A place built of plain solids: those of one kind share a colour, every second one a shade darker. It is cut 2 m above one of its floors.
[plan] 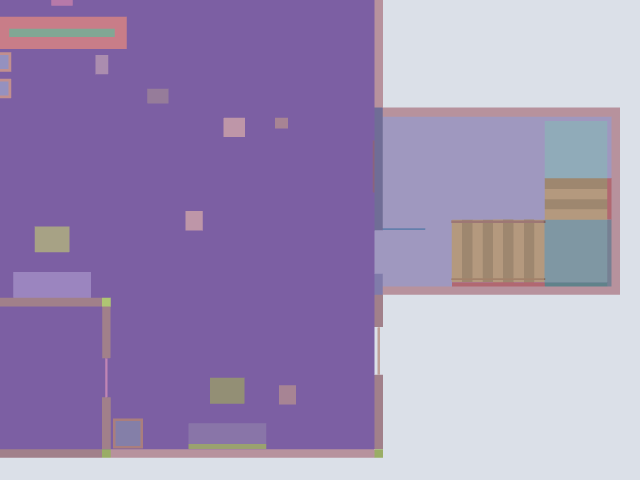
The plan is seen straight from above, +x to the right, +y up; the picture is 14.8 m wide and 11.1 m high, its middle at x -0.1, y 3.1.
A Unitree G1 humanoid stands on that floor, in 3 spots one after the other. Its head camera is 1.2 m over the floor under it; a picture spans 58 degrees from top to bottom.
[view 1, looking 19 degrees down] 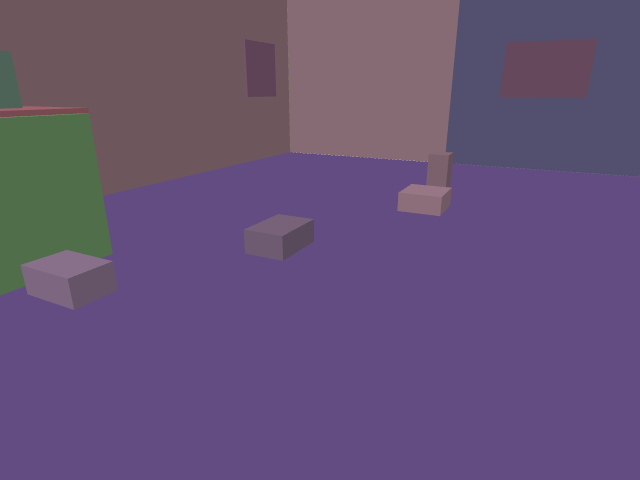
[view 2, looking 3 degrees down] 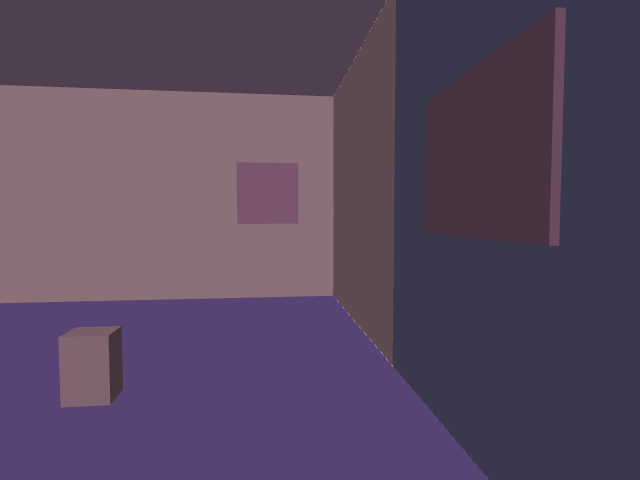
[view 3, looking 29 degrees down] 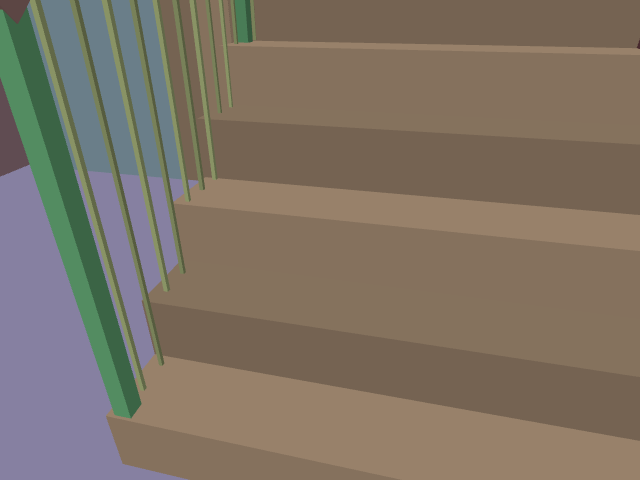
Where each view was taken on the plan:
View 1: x -6.64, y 4.65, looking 27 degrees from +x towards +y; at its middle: lobby_floor_slab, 3.69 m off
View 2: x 0.16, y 2.83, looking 83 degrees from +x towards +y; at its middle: wall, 6.55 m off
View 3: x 2.30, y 2.83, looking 13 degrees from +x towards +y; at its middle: tread_slab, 1.32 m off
